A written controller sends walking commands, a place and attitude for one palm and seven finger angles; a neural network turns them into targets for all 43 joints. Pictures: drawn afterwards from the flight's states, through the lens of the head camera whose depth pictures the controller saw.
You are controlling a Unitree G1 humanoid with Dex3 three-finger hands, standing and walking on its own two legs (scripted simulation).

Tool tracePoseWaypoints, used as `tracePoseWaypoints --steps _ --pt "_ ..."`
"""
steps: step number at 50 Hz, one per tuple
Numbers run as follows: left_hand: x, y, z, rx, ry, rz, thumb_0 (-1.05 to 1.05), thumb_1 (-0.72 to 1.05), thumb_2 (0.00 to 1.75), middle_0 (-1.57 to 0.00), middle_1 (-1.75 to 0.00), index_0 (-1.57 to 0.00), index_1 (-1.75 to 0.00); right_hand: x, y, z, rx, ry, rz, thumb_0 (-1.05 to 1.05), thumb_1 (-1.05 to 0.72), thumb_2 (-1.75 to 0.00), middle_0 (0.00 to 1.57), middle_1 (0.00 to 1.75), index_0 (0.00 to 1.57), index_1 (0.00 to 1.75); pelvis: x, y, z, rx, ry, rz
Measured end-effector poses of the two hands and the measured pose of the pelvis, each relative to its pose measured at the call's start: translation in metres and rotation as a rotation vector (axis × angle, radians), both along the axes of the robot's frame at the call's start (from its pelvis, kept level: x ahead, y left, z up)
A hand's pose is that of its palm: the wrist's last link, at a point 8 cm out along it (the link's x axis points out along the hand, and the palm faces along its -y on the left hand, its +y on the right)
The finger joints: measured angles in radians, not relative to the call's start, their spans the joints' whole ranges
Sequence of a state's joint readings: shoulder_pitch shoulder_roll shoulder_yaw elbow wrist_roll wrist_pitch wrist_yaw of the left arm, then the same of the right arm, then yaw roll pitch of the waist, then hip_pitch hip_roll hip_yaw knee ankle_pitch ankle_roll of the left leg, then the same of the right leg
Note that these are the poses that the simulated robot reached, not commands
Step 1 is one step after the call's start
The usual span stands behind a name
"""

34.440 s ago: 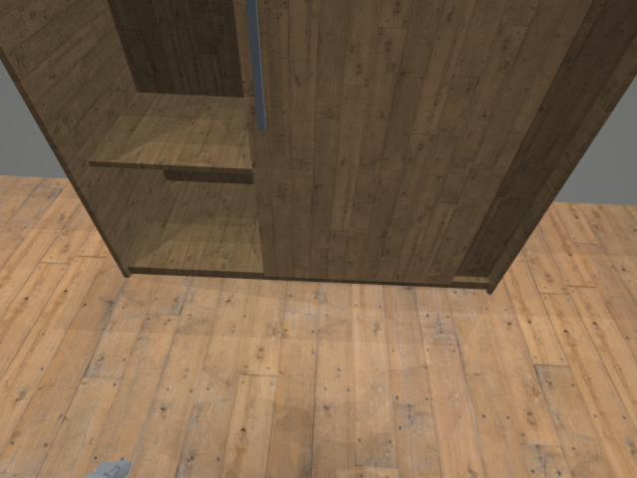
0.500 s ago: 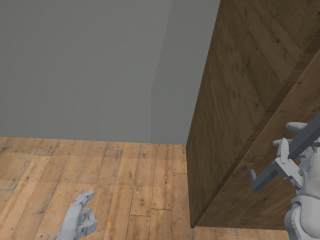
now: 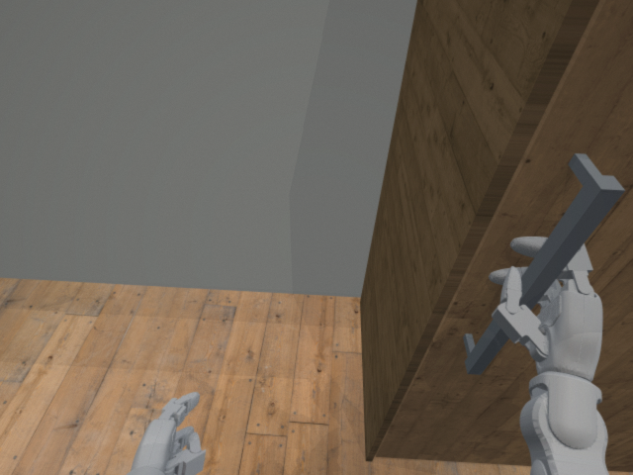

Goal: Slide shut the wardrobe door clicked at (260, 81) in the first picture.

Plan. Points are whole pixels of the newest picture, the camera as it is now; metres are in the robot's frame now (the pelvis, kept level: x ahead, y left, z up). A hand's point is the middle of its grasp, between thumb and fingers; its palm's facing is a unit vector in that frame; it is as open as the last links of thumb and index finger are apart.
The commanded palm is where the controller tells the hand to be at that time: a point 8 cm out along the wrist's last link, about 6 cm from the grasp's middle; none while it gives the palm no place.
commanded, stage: stop walking and hold the door there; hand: right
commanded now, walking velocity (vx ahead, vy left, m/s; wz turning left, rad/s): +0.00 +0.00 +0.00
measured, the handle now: (515, 288) +0.31 -0.21 +0.12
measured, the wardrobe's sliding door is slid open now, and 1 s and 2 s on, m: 0.00 0.00 0.00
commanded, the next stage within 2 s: loosen the grip on the handle in 0.16 s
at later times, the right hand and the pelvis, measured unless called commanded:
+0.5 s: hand (501, 302) +0.27 -0.18 +0.14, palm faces +0.35 +0.93 -0.06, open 8.5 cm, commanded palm +0.23 -0.22 +0.14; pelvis -0.01 +0.03 +0.00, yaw -5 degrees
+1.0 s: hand (501, 308) +0.27 -0.18 +0.14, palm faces +0.34 +0.93 -0.11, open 14.5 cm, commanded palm +0.22 -0.23 +0.14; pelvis +0.02 +0.05 -0.01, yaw -8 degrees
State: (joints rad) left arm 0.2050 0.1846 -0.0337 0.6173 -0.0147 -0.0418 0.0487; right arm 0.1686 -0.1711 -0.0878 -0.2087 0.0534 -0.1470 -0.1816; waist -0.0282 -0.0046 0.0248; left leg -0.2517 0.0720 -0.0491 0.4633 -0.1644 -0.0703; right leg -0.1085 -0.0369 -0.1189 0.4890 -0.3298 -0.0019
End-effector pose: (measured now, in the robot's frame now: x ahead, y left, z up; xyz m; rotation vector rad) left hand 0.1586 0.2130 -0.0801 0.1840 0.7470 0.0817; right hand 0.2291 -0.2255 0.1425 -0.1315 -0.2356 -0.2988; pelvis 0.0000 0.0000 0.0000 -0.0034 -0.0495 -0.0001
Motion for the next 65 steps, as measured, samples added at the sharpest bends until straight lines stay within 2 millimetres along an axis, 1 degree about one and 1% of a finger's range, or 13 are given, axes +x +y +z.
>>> tracePoseWaypoints --steps 14,16,19,22,25,29,33,38,42,47,55,58,65 --pt "0.014 -0.006 0.004 0.015 -0.011 -0.015 0.01 0.9 0.9 -0.2 -0.3 -0.2 -0.3 0.001 -0.003 0.001 -0.021 -0.003 0.022 -0.02 -0.75 -0.85 0.45 1.4 0.24 1.4 0.002 -0.004 0.0 -0.002 0.001 -0.012" --pt "0.014 -0.009 0.005 0.018 -0.017 -0.059 0.01 0.9 0.9 -0.2 -0.3 -0.2 -0.3 0.008 -0.01 0.004 -0.106 0.004 0.045 -0.04 -0.67 -0.83 0.47 1.4 0.26 1.4 -0.002 0.003 0.001 -0.014 -0.006 -0.046" --pt "0.013 -0.01 0.003 0.003 -0.017 -0.12 0.01 0.9 0.9 -0.2 -0.3 -0.2 -0.3 0.007 -0.014 0.006 -0.001 0.005 0.034 -0.04 -0.59 -0.79 0.54 1.42 0.31 1.4 -0.004 0.011 0.002 -0.007 -0.005 -0.07" --pt "0.014 -0.005 0.001 -0.004 -0.025 -0.155 0.01 0.9 0.9 -0.2 -0.3 -0.2 -0.3 0.006 -0.007 0.001 0.062 0.012 -0.011 -0.03 -0.46 -0.72 0.54 1.42 0.36 1.4 -0.004 0.019 0.001 -0.003 0.001 -0.087" --pt "0.016 0.006 0.0 -0.003 -0.043 -0.166 0.01 0.9 0.9 -0.21 -0.3 -0.2 -0.3 0.005 0.002 -0.003 0.044 0.028 -0.052 -0.01 -0.26 -0.61 0.52 1.41 0.38 1.4 -0.006 0.027 -0.001 -0.003 0.008 -0.096" --pt "0.019 0.025 -0.004 0.006 -0.047 -0.16 0.01 0.9 0.9 -0.21 -0.3 -0.2 -0.3 0.005 0.002 -0.004 0.011 0.026 -0.087 -0.01 0.07 -0.44 0.49 1.4 0.36 1.39 -0.006 0.039 -0.003 -0.002 0.022 -0.106" --pt "0.021 0.046 -0.01 0.029 -0.028 -0.147 0.01 0.9 0.9 -0.21 -0.3 -0.2 -0.3 0.005 0.002 -0.004 -0.002 0.019 -0.084 0.0 0.31 -0.32 0.48 1.39 0.33 1.35 -0.004 0.048 -0.005 0.002 0.036 -0.119" --pt "0.027 0.068 -0.015 0.055 0.001 -0.123 0.01 0.9 0.9 -0.2 -0.3 -0.2 -0.3 0.004 0.002 -0.004 -0.013 0.016 -0.072 -0.01 0.46 -0.25 0.47 1.37 0.28 1.29 0.002 0.055 -0.008 0.007 0.056 -0.131" --pt "0.036 0.075 -0.017 0.067 0.009 -0.113 0.02 0.9 0.9 -0.2 -0.3 -0.2 -0.3 0.003 0.001 -0.005 -0.018 0.015 -0.061 -0.01 0.51 -0.22 0.47 1.35 0.28 1.25 0.009 0.057 -0.009 0.01 0.069 -0.14" --pt "0.048 0.07 -0.017 0.06 -0.007 -0.117 0.02 0.9 0.9 -0.2 -0.3 -0.2 -0.3 0.002 0.001 -0.005 -0.02 0.015 -0.051 -0.01 0.54 -0.21 0.47 1.32 0.28 1.23 0.016 0.055 -0.011 0.009 0.083 -0.143" --pt "0.061 0.046 -0.016 0.025 -0.042 -0.127 0.01 0.9 0.9 -0.2 -0.3 -0.2 -0.3 0.0 -0.002 -0.006 -0.024 0.017 -0.007 -0.02 0.55 -0.2 0.45 1.27 0.25 1.18 0.021 0.048 -0.013 0.008 0.089 -0.134" --pt "0.061 0.037 -0.015 0.016 -0.044 -0.125 0.01 0.9 0.9 -0.2 -0.3 -0.2 -0.3 -0.001 -0.011 -0.007 -0.015 0.026 -0.011 -0.02 0.55 -0.2 0.44 1.26 0.25 1.17 0.021 0.045 -0.013 0.009 0.087 -0.13" --pt "0.053 0.028 -0.015 0.023 -0.037 -0.121 0.01 0.9 0.9 -0.2 -0.3 -0.2 -0.3 -0.009 -0.045 -0.008 -0.014 0.03 -0.088 -0.02 0.55 -0.2 0.35 1.21 0.25 1.16 0.018 0.037 -0.014 0.015 0.085 -0.124"
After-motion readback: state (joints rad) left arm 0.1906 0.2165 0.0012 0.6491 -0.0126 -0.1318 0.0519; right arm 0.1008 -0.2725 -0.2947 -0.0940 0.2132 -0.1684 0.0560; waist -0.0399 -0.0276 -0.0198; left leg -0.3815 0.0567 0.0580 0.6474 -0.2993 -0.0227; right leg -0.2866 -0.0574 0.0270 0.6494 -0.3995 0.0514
